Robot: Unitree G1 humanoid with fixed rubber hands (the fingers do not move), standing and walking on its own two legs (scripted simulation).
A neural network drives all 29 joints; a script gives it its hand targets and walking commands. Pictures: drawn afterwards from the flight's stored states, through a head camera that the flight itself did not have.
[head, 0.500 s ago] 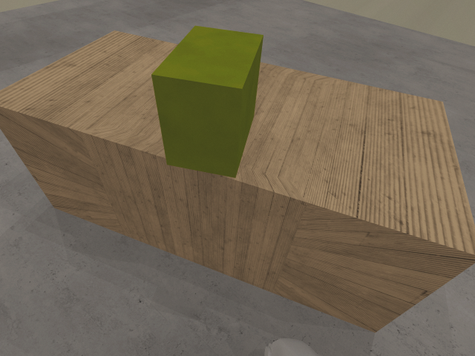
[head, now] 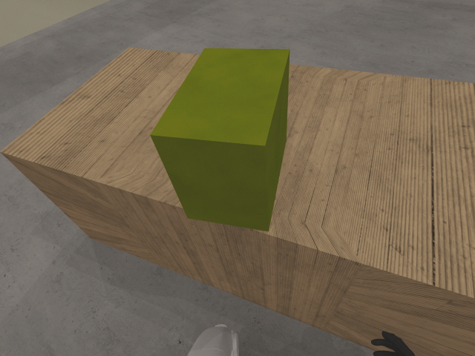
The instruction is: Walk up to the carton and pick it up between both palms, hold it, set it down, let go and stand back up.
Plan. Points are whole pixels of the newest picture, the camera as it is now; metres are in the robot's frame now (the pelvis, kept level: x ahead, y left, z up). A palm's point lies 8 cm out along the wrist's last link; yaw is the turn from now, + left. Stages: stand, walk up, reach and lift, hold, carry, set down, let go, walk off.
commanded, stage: walk up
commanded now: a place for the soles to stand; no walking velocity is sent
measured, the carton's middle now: (236, 138) +0.57 +0.05 +0.01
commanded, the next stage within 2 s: none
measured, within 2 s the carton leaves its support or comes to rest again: neither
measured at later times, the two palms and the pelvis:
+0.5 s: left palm (135, 313) +0.22 +0.26 -0.12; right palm (409, 334) +0.18 -0.25 -0.11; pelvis +0.08 +0.02 -0.01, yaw -3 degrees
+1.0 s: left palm (138, 342) +0.16 +0.24 -0.11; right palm (414, 353) +0.15 -0.24 -0.10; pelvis +0.06 +0.00 +0.01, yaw +1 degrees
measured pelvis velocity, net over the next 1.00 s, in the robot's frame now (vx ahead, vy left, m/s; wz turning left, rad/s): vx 0.06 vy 0.00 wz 0.02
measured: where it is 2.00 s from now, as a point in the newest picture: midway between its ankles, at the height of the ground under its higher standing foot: outside the picture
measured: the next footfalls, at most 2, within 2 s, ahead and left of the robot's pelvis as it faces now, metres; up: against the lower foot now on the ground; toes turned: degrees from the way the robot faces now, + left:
left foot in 0.08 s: +0.15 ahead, +0.13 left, +0.00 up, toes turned +0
right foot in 0.46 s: +0.14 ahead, -0.10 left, +0.00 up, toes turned -6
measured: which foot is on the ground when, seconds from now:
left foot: up 0.00-0.06, down 0.08-1.00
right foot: down 0.00-0.10, up 0.12-0.44, down 0.46-1.00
